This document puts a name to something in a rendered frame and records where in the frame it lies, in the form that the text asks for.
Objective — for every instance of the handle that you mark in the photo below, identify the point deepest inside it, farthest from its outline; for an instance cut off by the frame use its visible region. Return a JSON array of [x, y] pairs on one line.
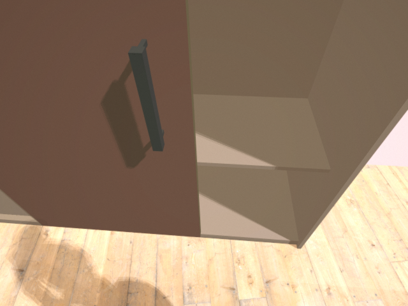
[[141, 70]]

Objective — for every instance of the wardrobe door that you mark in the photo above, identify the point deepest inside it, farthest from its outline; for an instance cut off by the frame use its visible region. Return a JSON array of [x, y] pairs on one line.
[[9, 206], [75, 151]]

